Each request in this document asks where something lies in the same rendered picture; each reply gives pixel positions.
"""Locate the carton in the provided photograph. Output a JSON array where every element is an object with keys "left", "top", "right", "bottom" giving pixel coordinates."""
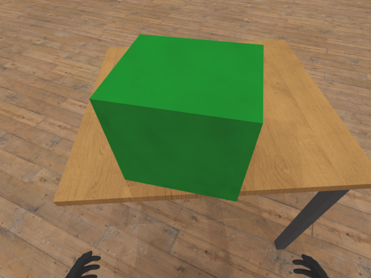
[{"left": 89, "top": 34, "right": 264, "bottom": 202}]

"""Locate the table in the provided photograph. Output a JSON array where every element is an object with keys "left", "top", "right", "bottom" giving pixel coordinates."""
[{"left": 53, "top": 40, "right": 371, "bottom": 250}]

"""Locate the right robot hand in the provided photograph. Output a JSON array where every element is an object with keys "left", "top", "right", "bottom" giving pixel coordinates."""
[{"left": 292, "top": 254, "right": 329, "bottom": 278}]

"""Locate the left robot hand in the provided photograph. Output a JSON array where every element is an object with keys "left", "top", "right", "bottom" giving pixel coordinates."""
[{"left": 66, "top": 251, "right": 101, "bottom": 278}]

